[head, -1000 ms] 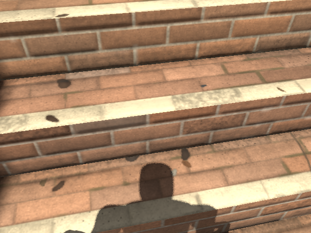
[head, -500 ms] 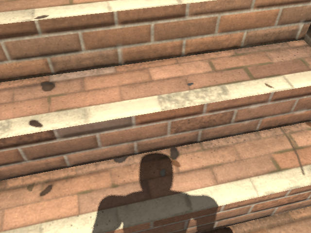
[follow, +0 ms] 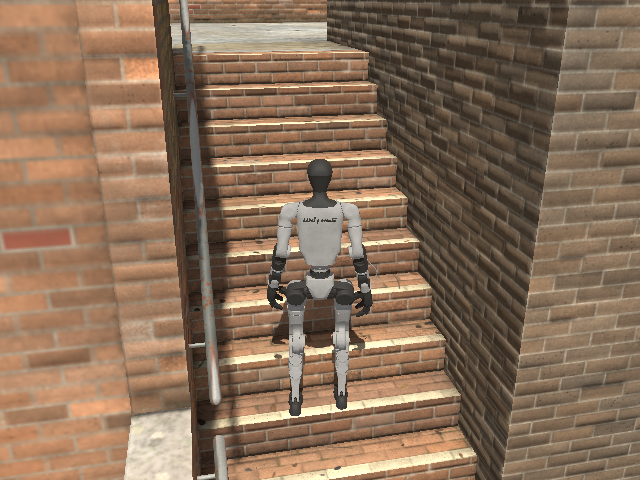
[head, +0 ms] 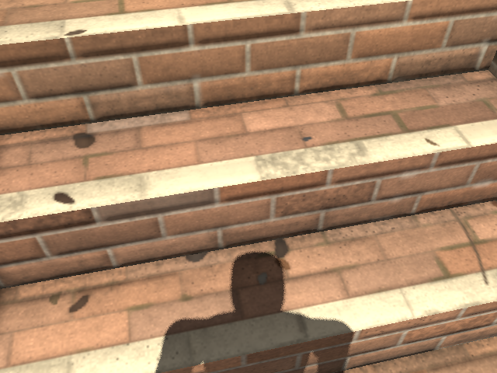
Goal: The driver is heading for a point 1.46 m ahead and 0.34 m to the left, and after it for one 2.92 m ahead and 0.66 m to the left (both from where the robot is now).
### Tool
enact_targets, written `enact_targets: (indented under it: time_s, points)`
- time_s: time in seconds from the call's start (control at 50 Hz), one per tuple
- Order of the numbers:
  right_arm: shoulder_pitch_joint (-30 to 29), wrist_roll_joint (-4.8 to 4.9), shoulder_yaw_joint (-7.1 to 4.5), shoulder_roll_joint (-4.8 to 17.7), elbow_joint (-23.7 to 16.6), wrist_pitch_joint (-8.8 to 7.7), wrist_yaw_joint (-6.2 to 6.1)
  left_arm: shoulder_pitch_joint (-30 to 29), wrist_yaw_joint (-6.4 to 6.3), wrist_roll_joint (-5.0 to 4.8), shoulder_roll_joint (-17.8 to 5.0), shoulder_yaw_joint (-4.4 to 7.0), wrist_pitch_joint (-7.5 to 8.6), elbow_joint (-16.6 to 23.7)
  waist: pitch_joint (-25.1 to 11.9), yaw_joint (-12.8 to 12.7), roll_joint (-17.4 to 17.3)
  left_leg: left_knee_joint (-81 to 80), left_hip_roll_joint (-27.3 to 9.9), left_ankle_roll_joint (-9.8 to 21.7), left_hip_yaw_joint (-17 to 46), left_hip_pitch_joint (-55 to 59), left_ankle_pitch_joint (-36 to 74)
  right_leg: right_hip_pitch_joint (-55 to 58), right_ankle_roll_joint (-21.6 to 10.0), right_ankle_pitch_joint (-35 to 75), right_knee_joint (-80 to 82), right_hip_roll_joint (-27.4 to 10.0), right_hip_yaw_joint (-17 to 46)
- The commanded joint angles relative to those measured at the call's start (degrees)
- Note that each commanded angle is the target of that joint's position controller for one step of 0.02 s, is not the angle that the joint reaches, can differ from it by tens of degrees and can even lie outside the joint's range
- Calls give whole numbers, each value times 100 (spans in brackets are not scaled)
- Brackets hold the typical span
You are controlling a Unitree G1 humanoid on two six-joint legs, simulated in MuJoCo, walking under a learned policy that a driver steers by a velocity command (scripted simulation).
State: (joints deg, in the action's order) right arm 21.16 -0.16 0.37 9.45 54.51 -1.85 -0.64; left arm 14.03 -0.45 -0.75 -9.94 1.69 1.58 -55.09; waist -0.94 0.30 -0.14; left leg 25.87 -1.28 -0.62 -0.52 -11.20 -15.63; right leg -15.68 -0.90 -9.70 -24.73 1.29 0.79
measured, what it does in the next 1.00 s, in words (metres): climbs: right foot, then left foot 0.20 m higher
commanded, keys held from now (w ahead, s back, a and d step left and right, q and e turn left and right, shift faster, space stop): no key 0.16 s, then w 0.32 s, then w+q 0.52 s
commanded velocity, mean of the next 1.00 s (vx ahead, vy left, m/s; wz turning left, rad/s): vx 0.30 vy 0.00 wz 0.18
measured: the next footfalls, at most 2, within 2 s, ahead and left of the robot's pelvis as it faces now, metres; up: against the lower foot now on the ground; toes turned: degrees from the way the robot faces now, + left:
right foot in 0.54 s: +0.10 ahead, -0.16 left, +0.00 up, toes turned -3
left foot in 0.86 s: +0.27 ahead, +0.01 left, +0.20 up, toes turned +7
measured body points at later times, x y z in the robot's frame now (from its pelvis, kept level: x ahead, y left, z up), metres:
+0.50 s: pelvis +0.05 -0.02 +0.00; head +0.05 -0.05 +0.45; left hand +0.14 +0.22 -0.12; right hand -0.01 -0.27 -0.16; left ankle -0.03 +0.12 -0.74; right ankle +0.04 -0.13 -0.69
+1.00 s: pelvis +0.20 -0.09 +0.10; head +0.20 -0.10 +0.55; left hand +0.17 +0.15 -0.05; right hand +0.43 -0.27 +0.00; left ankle +0.23 +0.00 -0.54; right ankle +0.11 -0.18 -0.58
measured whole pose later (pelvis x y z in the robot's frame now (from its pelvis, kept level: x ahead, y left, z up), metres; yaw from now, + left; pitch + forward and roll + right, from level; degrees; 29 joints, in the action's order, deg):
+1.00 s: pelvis +0.20 -0.09 +0.10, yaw +12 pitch +8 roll +6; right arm 0.2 -3.7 2.0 9.3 45.9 5.2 2.4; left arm 20.6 6.1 3.8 -13.6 0.4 2.6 -60.7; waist -10.1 4.0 4.7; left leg 65.4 9.8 11.2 -4.9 -46.1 -27.9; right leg -25.6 -12.8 16.0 -55.3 -4.3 -2.7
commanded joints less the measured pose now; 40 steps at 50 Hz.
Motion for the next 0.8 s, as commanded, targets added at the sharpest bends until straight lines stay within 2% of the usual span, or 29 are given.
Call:
enact_targets:
  time_s: [0.02,0.12,0.14,0.16,0.18,0.2,0.24,0.28,0.32,0.34,0.38,0.42,0.46,0.5,0.52,0.54,0.56,0.58,0.6,0.62,0.64,0.66,0.68,0.7,0.72,0.74,0.76,0.78,0.8]
  points:
    - [265,43,-47,395,-222,-66,-396,267,-254,-46,-320,12,137,116,131,-9,33,-413,-568,494,489,-119,1128,248,-402,852,334,-655,534]
    - [388,44,4,288,-146,-16,-392,416,-217,21,-418,17,70,43,152,5,-137,-421,-596,530,479,31,1107,236,-392,680,421,-676,527]
    - [425,-122,31,324,2,79,357,-151,275,240,-387,-13,-60,172,26,14,-149,-731,-95,334,215,-237,-273,187,-352,-640,654,-194,303]
    - [211,7,-57,356,-168,3,-150,318,-48,14,-496,63,43,71,476,-21,-160,-608,-568,533,460,-155,639,28,-439,318,535,-682,487]
    - [306,14,-8,292,-108,-3,-303,486,-152,-10,-361,15,56,-52,281,-22,-110,-563,-545,571,479,-2,538,100,-449,215,543,-654,519]
    - [348,21,-11,328,-58,9,-365,489,-202,-3,-384,17,52,-74,340,-3,-96,-557,-507,600,482,-56,165,28,-463,-116,525,-607,498]
    - [331,9,-104,569,-74,34,-394,384,-214,29,-529,86,32,-9,382,37,-164,-502,-457,797,612,-177,-1009,-331,-598,-1190,227,-437,407]
    - [461,21,-186,748,-37,75,-373,191,-156,34,-550,113,38,115,578,152,-471,-781,-718,1090,1179,-146,-2217,-1200,-695,-1839,-297,-315,298]
    - [824,24,-292,904,112,100,-381,-97,-74,87,-355,67,81,277,735,356,-1040,-1413,-1272,1480,2120,197,-3211,-2117,-604,-1567,-1294,-149,-170]
    - [843,36,-339,976,153,132,-367,-189,-1,138,-202,40,150,345,826,389,-1142,-1680,-1599,1714,2558,92,-3477,-2286,-523,-1177,-1868,-275,-395]
    - [662,37,-396,966,233,88,-338,-246,106,149,-249,76,236,499,825,328,-988,-1965,-1894,2062,2845,-226,-3227,-2446,-400,-1045,-3167,-531,-385]
    - [209,-45,-449,1001,209,-24,-307,-189,187,94,-263,87,333,701,725,77,-711,-1838,-1751,2018,2360,-178,-2058,-2721,-323,-1474,-4010,-772,-100]
    - [-187,-145,-455,971,171,-152,-262,15,158,113,-180,38,378,926,499,-163,-550,-1730,-1599,1874,1698,35,-832,-2534,-454,-1545,-3706,-916,-64]
    - [-705,-159,-454,1021,109,-142,-223,601,135,35,-188,10,416,869,264,-534,-196,-1286,-1117,1691,943,-621,102,-887,-610,-1338,-2083,-777,-391]
    - [-1747,-721,-202,896,-223,-74,228,1222,386,545,-299,37,188,334,-716,-976,778,-802,-908,1618,938,-2124,1763,1782,-588,1095,-1462,-419,-468]
    - [-2434,-586,-342,1370,-482,-34,538,2350,416,467,-459,254,120,65,-204,-1857,708,713,-356,1789,166,-2017,3352,1928,-390,1057,290,40,-889]
    - [-1092,-671,-263,793,116,-14,949,2968,339,551,-783,284,35,-407,-546,-1388,753,2907,-179,1647,-115,-3042,3429,3075,-716,2299,257,-426,-185]
    - [666,-556,-55,-88,340,-138,1307,3966,307,598,-1955,505,-84,-710,-1241,-805,2641,6346,893,1299,-163,-4254,-357,3571,-2627,6341,93,-2370,2472]
    - [936,-346,-95,67,591,-227,1213,4121,464,844,-1262,199,-178,-908,-948,-1035,1791,10310,971,1537,1324,-5688,-375,3077,-2823,3250,448,-2904,3831]
    - [-519,-118,-48,-208,234,-280,1114,3332,580,864,-827,83,-251,-1251,382,-838,1248,12459,818,2044,1260,-7865,7,2152,-2265,114,618,-2748,3139]
    - [-1264,-100,-31,-92,-343,-222,935,2432,596,895,-226,-161,-179,-1075,281,-590,645,12622,585,2337,1075,-8614,123,1915,-1876,-694,725,-2600,2358]
    - [-1578,-134,-63,35,-707,-108,767,1891,622,833,387,-428,-66,-1069,-52,-283,-69,11855,386,2495,1023,-8038,536,1335,-1517,140,840,-2326,1430]
    - [-1729,-96,96,-183,-1049,14,756,1341,592,828,622,-595,10,-1098,-228,251,-163,11410,177,2514,794,-7346,675,415,-1121,443,1018,-1953,687]
    - [-1715,-59,186,-339,-1200,105,760,709,493,835,411,-564,92,-943,-205,611,-45,10815,-6,2384,461,-6762,591,-379,-908,327,1356,-1649,5]
    - [-2022,-7,206,-233,-1429,184,763,331,405,860,205,-527,200,-849,-198,746,142,10199,-175,2239,25,-6167,568,-1023,-899,539,1740,-1416,-529]
    - [-2387,95,158,123,-1623,223,699,231,419,936,-13,-479,278,-774,-419,731,38,8843,-275,2116,-321,-5330,1031,-1579,-868,707,1959,-1117,-958]
    - [-2620,154,162,212,-1587,317,684,354,440,961,-319,-412,298,-674,-498,632,229,8301,-237,2060,-589,-4695,1263,-1935,-983,1604,2248,-1015,-1000]
    - [-2756,230,165,404,-1600,444,536,531,495,1007,-571,-417,280,-744,-472,637,347,7687,-124,1895,-529,-4535,645,-1752,-1058,3190,2475,-1300,-910]
    - [-3290,143,237,413,-1752,743,652,974,648,653,-1189,-288,200,-898,-540,712,789,6491,387,1499,-1413,-4062,-1019,-1549,-1667,6477,2717,-1675,-574]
